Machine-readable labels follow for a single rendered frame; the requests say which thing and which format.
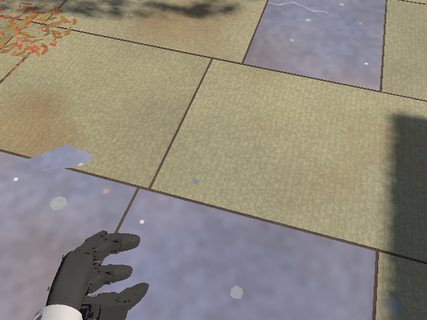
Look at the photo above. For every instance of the robot left forearm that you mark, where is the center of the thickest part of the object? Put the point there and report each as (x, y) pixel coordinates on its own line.
(58, 312)

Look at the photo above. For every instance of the robot left hand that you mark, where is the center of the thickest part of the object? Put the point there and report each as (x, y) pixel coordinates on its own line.
(79, 274)

